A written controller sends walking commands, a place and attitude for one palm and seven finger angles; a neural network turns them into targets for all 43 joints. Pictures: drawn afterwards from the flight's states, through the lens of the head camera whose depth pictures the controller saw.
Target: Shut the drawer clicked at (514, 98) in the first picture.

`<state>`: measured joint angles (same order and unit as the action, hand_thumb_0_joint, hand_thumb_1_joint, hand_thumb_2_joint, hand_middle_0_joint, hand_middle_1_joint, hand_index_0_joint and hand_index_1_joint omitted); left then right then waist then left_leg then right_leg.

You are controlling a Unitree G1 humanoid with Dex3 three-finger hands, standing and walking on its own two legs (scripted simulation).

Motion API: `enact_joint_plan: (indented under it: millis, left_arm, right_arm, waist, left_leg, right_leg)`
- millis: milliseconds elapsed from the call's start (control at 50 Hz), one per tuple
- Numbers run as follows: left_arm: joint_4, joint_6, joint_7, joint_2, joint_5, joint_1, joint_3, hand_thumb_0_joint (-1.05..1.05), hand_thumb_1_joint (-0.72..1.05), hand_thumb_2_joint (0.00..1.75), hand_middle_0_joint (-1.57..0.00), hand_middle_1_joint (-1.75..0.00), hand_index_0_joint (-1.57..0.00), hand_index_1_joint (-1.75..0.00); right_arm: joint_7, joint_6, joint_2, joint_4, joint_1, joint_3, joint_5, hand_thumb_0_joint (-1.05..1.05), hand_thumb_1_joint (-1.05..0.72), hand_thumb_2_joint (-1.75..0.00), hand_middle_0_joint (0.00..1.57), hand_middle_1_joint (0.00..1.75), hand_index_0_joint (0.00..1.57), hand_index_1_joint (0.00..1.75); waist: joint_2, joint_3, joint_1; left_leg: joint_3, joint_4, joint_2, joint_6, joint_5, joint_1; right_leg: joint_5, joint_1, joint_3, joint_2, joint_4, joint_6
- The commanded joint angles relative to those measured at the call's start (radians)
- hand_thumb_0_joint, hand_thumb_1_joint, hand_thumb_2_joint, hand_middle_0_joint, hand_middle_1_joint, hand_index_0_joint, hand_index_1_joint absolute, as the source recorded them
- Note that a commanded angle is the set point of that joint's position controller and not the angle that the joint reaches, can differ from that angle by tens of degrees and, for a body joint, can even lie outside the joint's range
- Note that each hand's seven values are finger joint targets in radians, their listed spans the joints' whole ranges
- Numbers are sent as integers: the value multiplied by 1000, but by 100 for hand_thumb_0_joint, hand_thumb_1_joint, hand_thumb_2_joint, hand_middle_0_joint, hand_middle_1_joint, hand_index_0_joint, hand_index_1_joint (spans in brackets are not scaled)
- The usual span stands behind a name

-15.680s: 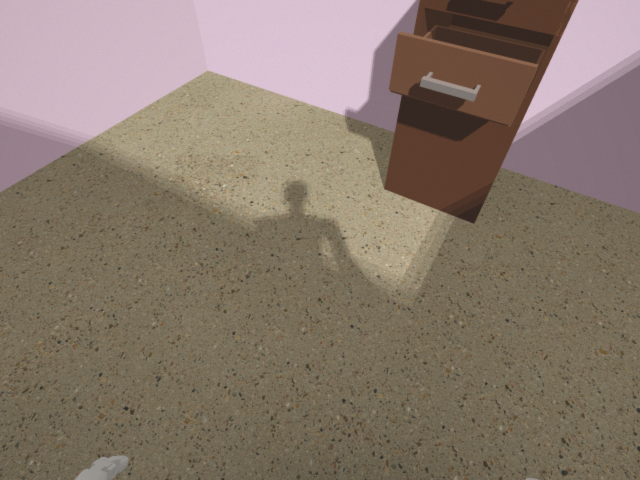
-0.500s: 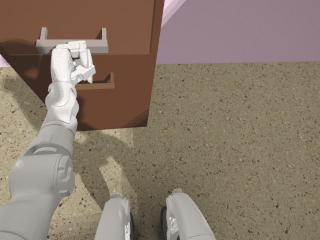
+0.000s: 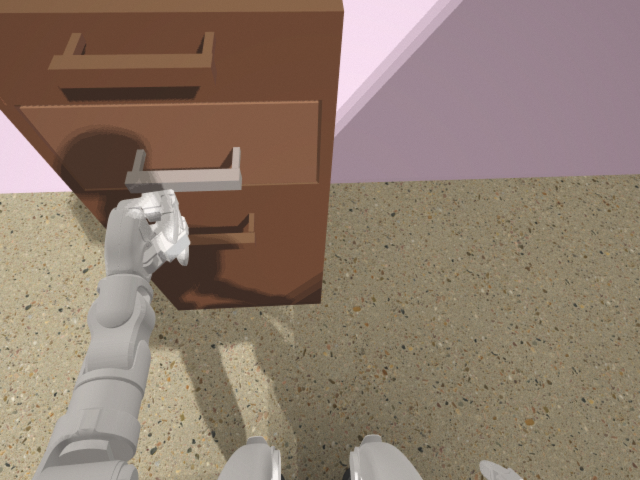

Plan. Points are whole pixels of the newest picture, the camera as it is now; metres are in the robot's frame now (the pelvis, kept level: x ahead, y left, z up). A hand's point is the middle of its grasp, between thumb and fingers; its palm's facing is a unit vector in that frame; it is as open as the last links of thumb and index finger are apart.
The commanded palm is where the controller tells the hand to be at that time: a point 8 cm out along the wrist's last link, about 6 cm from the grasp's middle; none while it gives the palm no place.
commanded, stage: draw the hand back to the body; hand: left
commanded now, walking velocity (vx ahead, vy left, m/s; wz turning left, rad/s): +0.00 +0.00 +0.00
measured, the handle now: (187, 168) +0.54 +0.19 +0.00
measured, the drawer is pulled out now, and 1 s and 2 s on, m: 0.00 0.00 0.00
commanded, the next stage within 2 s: step back with the hand held close in 1.12 s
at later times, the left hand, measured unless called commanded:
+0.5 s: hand (70, 317) +0.27 +0.21 +0.14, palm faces +0.22 -0.94 -0.27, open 3.3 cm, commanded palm +0.23 +0.26 +0.16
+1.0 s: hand out of the picture +0.18 +0.25 +0.24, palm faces +0.43 -0.80 -0.41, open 3.3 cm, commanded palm +0.13 +0.29 +0.25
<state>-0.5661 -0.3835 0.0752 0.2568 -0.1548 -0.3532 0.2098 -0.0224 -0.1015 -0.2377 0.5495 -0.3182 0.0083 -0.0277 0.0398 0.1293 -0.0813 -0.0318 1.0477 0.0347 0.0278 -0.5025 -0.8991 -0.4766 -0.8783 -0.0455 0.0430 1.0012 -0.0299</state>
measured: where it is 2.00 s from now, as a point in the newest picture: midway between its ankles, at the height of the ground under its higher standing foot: outside the picture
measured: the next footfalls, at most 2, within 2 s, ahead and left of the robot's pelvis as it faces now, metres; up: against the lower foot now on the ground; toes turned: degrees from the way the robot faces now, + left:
none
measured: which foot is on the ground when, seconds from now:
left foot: down 0.00-1.00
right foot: down 0.00-1.00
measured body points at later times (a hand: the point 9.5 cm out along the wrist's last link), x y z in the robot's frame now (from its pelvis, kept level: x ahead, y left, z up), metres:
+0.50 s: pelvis +0.01 +0.00 +0.06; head +0.02 -0.01 +0.51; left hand +0.25 +0.26 +0.15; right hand +0.22 -0.21 -0.02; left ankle -0.01 +0.10 -0.67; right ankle +0.00 -0.10 -0.67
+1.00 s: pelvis +0.01 +0.00 +0.07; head -0.01 -0.02 +0.52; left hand +0.15 +0.29 +0.26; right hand +0.21 -0.21 -0.01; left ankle -0.01 +0.10 -0.67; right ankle +0.00 -0.10 -0.67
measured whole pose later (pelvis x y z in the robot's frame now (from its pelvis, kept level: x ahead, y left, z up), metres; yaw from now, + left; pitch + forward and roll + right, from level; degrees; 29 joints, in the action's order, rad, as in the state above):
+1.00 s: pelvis +0.01 +0.00 +0.07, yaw +2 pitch -4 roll -1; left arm 0.48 -0.11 -0.11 0.35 -0.08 0.56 0.30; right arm 0.06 0.09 -0.23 0.61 -0.22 0.02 -0.02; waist 0.08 0.01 0.06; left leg -0.03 0.47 -0.01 0.03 -0.29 -0.12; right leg -0.27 -0.10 -0.04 0.02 0.43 -0.02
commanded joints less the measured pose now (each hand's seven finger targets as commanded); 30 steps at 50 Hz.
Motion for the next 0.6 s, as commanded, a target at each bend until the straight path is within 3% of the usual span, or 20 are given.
enact_joint_plan:
  millis: [0, 40, 100, 160, 220, 240, 260, 280, 340, 420, 440, 500, 540, 580]
  left_arm:
    - [354, -43, 15, 134, -48, -179, -3, 0, 90, 90, -140, -160, -140, -160]
    - [363, -37, 34, 125, -56, -111, -9, 0, 90, 90, -140, -160, -140, -160]
    - [440, -15, 71, 113, -72, -40, -39, 0, 90, 90, -140, -160, -140, -160]
    - [511, 19, 91, 139, -97, 95, 1, 0, 90, 90, -140, -160, -140, -160]
    - [591, 51, 101, 157, -109, 132, 18, 0, 90, 90, -140, -160, -140, -160]
    - [651, 110, 0, 248, 15, 192, -11, 0, 90, 90, -140, -160, -140, -160]
    - [691, 149, -52, 184, 25, 228, -47, 0, 90, 90, -140, -160, -140, -160]
    - [731, 178, -87, 166, 42, 250, -71, 0, 90, 90, -140, -160, -140, -160]
    - [764, 238, -148, 190, 62, 294, -48, 0, 90, 90, -140, -160, -140, -160]
    - [850, 273, -180, 185, 78, 321, -50, 0, 90, 90, -140, -160, -140, -160]
    - [863, 280, -183, 167, 79, 342, -64, 0, 90, 90, -140, -160, -140, -160]
    - [901, 295, -188, 186, 81, 428, -31, 0, 90, 90, -140, -160, -140, -160]
    - [951, 297, -187, 177, 82, 458, -26, 0, 90, 90, -140, -160, -140, -160]
    - [970, 298, -188, 186, 80, 507, 1, 0, 90, 90, -140, -160, -140, -160]
  right_arm:
    - [26, 64, -147, -108, -43, -55, -15, 0, -90, -90, 20, 30, 20, 30]
    - [30, 78, -146, -105, -26, -53, -16, 0, -90, -90, 20, 30, 20, 30]
    - [35, 101, -145, -129, 10, -49, -24, 0, -90, -90, 20, 30, 20, 30]
    - [41, 119, -141, -157, 50, -43, -27, 0, -90, -90, 20, 30, 20, 30]
    - [47, 138, -139, -176, 89, -33, -30, 0, -90, -90, 20, 30, 20, 30]
    - [67, 110, -122, -190, 150, -42, -29, 0, -90, -90, 20, 30, 20, 30]
    - [78, 104, -109, -213, 157, -31, -26, 0, -90, -90, 20, 30, 20, 30]
    - [85, 103, -109, -212, 164, -26, -26, 0, -90, -90, 20, 30, 20, 30]
    - [106, 95, -108, -198, 187, -13, -19, 0, -90, -90, 20, 30, 20, 30]
    - [120, 114, -99, -181, 220, 4, -11, 0, -90, -90, 20, 30, 20, 30]
    - [118, 121, -97, -177, 224, 9, -9, 0, -90, -90, 20, 30, 20, 30]
    - [115, 138, -100, -162, 237, 10, 0, 0, -90, -90, 20, 30, 20, 30]
    - [109, 147, -95, -159, 243, 12, 2, 0, -90, -90, 20, 30, 20, 30]
    - [104, 154, -92, -151, 252, 11, 7, 0, -90, -90, 20, 30, 20, 30]
  waist:
    - [-2, 383, -9]
    - [-16, 342, -5]
    - [40, 316, 6]
    - [6, 311, 38]
    - [20, 266, 45]
    - [9, 278, 95]
    - [8, 215, 69]
    - [27, 199, 72]
    - [-34, 128, 71]
    - [13, 86, 83]
    - [14, 65, 85]
    - [-9, 34, 100]
    - [14, 17, 101]
    - [-14, -13, 107]
  left_leg:
    - [20, -148, -33, 12, 463, 314]
    - [29, -175, -31, 9, 457, 338]
    - [33, -205, -33, 10, 473, 401]
    - [36, -242, -33, 8, 492, 422]
    - [40, -275, -35, 8, 474, 443]
    - [27, -335, -35, 6, 456, 506]
    - [27, -364, -32, 6, 430, 520]
    - [32, -388, -28, 5, 423, 544]
    - [34, -447, -26, 12, 399, 590]
    - [43, -525, -22, 11, 424, 702]
    - [48, -543, -22, 9, 435, 720]
    - [51, -584, -18, 9, 463, 756]
    - [50, -606, -16, 5, 486, 780]
    - [45, -625, -15, 6, 475, 782]
  right_leg:
    - [549, 375, 33, -1, -157, 18]
    - [528, 377, 25, -2, -178, 19]
    - [517, 388, 19, -5, -202, 12]
    - [541, 456, 10, -11, -225, 13]
    - [521, 474, 6, -13, -249, 10]
    - [474, 526, 58, -42, -320, 3]
    - [453, 525, 50, -47, -352, 6]
    - [432, 542, 44, -50, -367, 4]
    - [417, 587, 40, -45, -432, 7]
    - [401, 632, 30, -42, -498, 1]
    - [405, 644, 24, -42, -512, 0]
    - [421, 686, 22, -39, -555, 1]
    - [437, 710, 20, -42, -570, 1]
    - [433, 725, 19, -42, -592, 2]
